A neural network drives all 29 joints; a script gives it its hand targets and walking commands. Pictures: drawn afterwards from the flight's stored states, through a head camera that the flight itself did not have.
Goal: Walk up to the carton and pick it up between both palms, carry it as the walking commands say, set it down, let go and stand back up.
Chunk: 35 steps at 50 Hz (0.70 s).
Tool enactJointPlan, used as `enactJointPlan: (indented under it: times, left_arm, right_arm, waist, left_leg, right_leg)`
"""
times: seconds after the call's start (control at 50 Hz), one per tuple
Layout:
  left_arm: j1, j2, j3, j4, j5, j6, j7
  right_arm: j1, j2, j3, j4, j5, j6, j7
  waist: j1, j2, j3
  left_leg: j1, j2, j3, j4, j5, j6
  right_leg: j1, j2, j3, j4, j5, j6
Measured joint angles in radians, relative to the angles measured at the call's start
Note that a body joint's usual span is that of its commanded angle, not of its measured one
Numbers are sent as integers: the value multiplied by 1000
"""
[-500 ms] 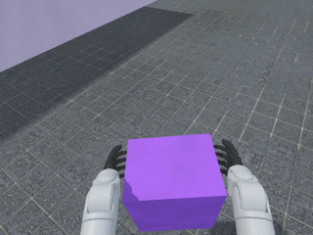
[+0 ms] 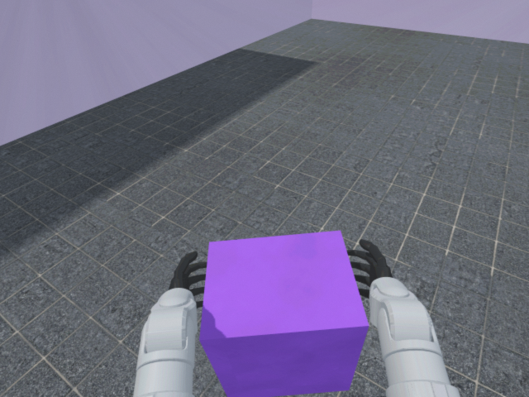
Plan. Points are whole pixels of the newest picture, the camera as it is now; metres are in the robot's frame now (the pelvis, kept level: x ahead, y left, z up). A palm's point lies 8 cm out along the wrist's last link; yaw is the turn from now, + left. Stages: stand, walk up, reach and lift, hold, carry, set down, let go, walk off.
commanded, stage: hold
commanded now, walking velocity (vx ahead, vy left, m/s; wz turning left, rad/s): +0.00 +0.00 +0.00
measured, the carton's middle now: (282, 319) +0.28 +0.03 -0.05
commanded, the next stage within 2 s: set down in 0.14 s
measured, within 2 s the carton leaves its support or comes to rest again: neither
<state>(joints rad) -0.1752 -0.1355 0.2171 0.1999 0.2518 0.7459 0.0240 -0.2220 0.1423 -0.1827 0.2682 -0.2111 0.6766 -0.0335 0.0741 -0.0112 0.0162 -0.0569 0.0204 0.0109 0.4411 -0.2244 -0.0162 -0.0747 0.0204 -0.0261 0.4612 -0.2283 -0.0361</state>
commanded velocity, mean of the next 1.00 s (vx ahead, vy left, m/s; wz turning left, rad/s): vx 0.00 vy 0.00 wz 0.00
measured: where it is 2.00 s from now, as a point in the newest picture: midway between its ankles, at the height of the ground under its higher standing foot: outside the picture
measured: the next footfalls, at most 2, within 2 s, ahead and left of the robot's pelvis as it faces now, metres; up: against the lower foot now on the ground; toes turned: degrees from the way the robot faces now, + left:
none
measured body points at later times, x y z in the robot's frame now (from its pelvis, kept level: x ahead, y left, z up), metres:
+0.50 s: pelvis -0.03 +0.02 -0.01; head -0.06 +0.00 +0.44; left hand +0.28 +0.18 +0.01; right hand +0.31 -0.13 +0.01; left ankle +0.02 +0.13 -0.74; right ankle +0.03 -0.09 -0.74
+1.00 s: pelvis -0.01 +0.01 -0.03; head +0.10 +0.01 +0.40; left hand +0.31 +0.19 -0.09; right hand +0.34 -0.12 -0.09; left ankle +0.02 +0.13 -0.74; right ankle +0.03 -0.09 -0.74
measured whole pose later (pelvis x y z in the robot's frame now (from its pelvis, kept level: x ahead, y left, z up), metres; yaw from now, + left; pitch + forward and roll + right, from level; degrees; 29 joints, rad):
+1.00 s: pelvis -0.01 +0.01 -0.03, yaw +1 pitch +16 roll +0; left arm -0.35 -0.18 0.40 0.48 0.30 0.31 0.00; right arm -0.36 0.18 -0.36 0.51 -0.27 0.27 -0.02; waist 0.04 0.00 -0.07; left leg -0.74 0.00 0.00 0.75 -0.29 0.00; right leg -0.74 0.03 0.01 0.76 -0.30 -0.02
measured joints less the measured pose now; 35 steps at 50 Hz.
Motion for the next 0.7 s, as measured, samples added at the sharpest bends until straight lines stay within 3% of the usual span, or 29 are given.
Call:
enactJointPlan:
  times: [0.14, 0.24, 0.34, 0.44, 0.7]
  left_arm:
    - [-41, -7, 61, 64, 34, -4, -10]
    - [-50, -8, 30, 57, 17, 0, 7]
    - [-182, -43, 109, 215, 75, -31, 2]
    - [-260, -72, 192, 322, 118, -97, -5]
    - [-196, -48, 213, 274, 103, -240, -25]
  right_arm:
    - [-84, 18, -50, 125, -44, -20, 11]
    - [-88, 22, -97, 111, -67, -28, 43]
    - [-154, -1, -179, 196, -111, -47, 68]
    - [-219, -30, -235, 282, -137, -86, 81]
    - [-230, 34, -239, 305, -155, -235, 52]
  waist:
    - [-1, -25, 19]
    - [-19, -11, 10]
    - [-28, 26, 28]
    - [-14, 41, 46]
    - [-13, -8, 35]
  left_leg:
    - [9, -14, -15, 18, 4, 5]
    - [-11, -15, -9, 31, 5, 10]
    - [-26, -25, 5, 49, 4, 23]
    - [-74, -37, 18, 76, 0, 31]
    - [-277, -22, -5, 135, -20, 10]
  right_leg:
    - [16, -14, -13, 16, -1, 6]
    - [2, -14, -7, 12, 12, 11]
    - [-24, -7, 36, 46, 6, 15]
    - [-87, -10, 63, 99, -9, 20]
    - [-279, 6, 41, 146, -26, 6]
